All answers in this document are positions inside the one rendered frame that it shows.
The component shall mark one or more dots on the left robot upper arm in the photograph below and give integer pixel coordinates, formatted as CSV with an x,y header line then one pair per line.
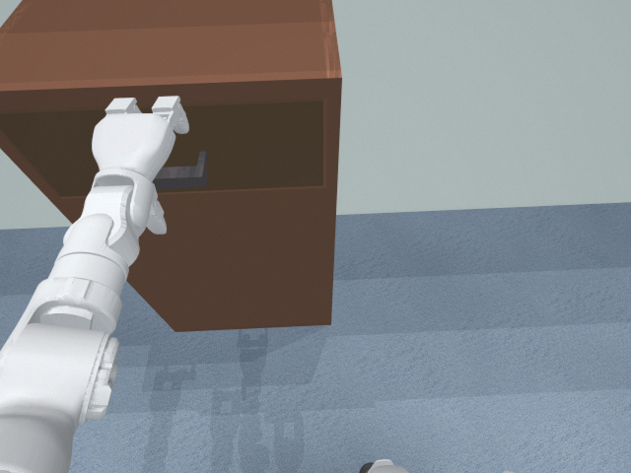
x,y
55,378

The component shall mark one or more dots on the cabinet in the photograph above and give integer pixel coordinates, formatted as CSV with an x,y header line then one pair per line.
x,y
230,259

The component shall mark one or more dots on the robot left forearm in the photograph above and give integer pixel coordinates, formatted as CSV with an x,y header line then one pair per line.
x,y
84,286

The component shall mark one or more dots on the handle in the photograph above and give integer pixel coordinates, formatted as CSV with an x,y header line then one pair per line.
x,y
183,177

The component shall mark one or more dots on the drawer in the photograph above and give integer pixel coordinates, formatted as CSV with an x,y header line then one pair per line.
x,y
250,144

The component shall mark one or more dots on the left robot hand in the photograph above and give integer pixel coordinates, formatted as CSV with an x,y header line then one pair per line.
x,y
129,139

